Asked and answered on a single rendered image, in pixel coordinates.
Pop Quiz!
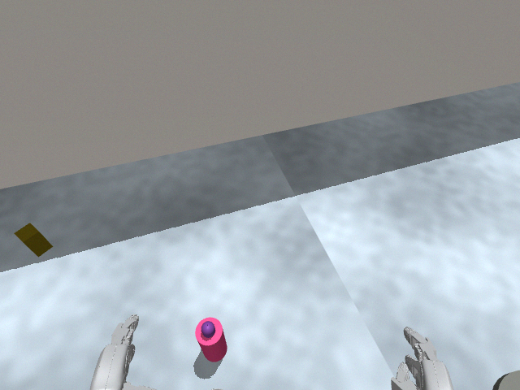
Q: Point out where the right robot hand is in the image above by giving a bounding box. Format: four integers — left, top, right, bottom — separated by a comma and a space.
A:
391, 327, 453, 390

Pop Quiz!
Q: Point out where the left robot hand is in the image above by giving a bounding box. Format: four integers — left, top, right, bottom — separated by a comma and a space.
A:
90, 314, 157, 390

